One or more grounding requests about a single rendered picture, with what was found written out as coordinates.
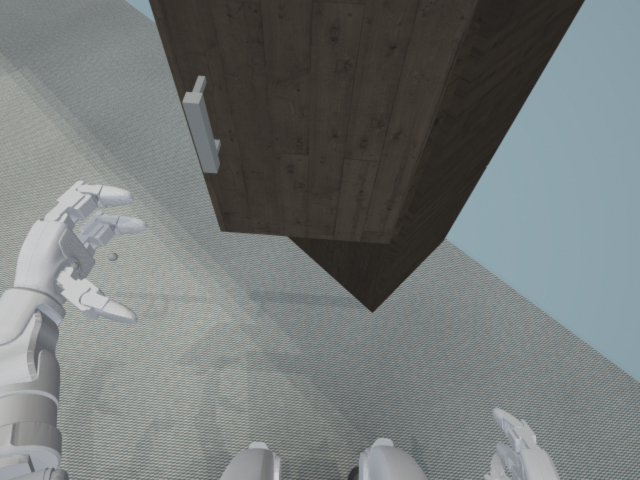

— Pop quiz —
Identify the handle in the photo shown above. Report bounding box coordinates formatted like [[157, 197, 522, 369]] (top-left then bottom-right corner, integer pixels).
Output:
[[182, 76, 221, 173]]

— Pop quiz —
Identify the left robot forearm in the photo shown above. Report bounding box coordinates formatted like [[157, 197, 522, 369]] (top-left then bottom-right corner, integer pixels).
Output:
[[0, 288, 66, 480]]

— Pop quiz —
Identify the right robot shin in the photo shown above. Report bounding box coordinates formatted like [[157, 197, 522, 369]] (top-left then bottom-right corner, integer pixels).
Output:
[[370, 438, 394, 450]]

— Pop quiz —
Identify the robot left hand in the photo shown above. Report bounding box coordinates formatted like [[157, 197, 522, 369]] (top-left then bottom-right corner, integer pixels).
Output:
[[14, 181, 148, 324]]

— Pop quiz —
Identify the left robot thigh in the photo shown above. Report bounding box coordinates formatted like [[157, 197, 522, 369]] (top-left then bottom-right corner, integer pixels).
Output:
[[220, 448, 281, 480]]

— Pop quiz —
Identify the cupboard door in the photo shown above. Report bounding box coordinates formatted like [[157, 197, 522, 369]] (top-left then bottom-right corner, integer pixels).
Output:
[[149, 0, 479, 244]]

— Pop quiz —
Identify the robot right hand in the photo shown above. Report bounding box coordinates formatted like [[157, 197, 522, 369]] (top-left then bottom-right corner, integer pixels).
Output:
[[484, 408, 560, 480]]

